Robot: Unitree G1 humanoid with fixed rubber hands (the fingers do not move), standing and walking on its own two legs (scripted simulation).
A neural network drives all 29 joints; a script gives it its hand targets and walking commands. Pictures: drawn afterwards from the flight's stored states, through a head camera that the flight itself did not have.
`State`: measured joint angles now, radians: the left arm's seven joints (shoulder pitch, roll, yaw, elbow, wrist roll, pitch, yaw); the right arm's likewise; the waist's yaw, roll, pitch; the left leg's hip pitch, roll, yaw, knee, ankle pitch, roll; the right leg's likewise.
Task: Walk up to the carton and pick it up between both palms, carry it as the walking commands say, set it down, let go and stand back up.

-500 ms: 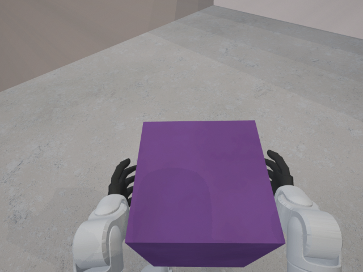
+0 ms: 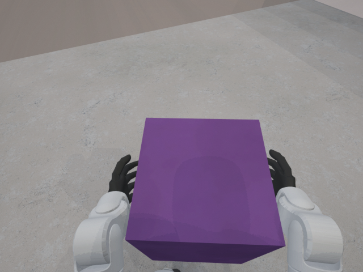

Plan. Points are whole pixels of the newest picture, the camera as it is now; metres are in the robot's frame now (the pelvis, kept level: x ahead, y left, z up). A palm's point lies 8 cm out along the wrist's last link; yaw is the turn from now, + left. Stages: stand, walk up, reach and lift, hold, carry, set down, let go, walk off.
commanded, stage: carry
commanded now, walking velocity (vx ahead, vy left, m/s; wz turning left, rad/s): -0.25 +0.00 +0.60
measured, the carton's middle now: (198, 199) +0.25 +0.00 +0.03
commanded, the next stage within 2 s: none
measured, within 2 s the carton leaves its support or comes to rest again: neither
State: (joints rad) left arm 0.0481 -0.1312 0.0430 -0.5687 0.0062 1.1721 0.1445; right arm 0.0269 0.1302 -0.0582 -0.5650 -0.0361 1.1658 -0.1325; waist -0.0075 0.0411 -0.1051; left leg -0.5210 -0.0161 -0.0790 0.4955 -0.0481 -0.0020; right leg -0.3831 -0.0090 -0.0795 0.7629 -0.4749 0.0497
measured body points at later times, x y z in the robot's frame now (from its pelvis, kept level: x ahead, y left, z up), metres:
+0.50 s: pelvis -0.19 -0.01 +0.00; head -0.19 +0.01 +0.45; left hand -0.03 +0.23 +0.06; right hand +0.10 -0.05 +0.07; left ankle -0.22 +0.10 -0.73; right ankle -0.10 -0.12 -0.67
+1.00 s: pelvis -0.34 -0.10 +0.01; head -0.32 -0.13 +0.46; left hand -0.22 +0.15 +0.11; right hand -0.04 -0.10 +0.09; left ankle -0.43 +0.01 -0.62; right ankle -0.26 -0.16 -0.73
